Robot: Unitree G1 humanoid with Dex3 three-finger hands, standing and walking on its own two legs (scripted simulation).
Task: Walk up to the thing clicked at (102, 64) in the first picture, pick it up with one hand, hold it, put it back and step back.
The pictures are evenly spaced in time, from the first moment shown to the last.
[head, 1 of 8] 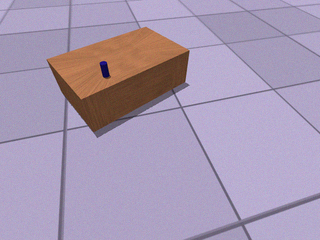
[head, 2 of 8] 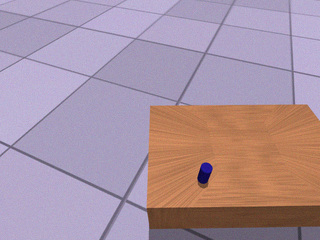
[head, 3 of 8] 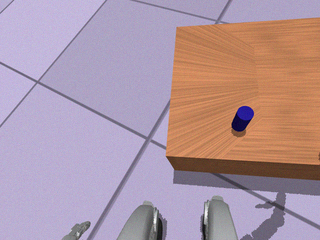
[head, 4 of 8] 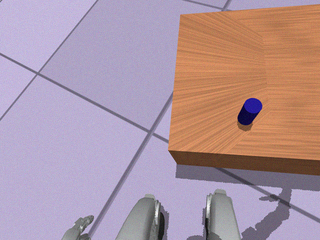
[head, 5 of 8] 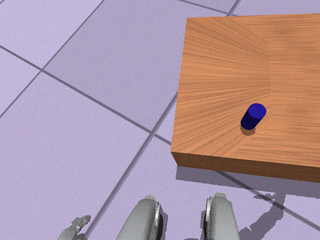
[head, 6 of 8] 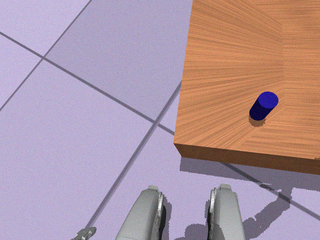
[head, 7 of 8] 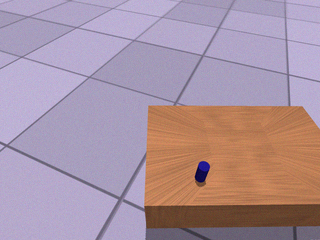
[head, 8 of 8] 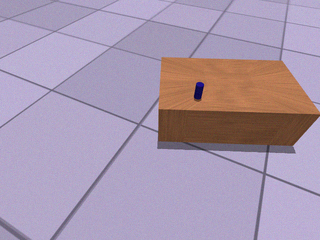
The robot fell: no
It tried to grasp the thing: no
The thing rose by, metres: 0.00
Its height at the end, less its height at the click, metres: +0.00
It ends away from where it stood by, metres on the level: 0.00
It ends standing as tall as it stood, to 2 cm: yes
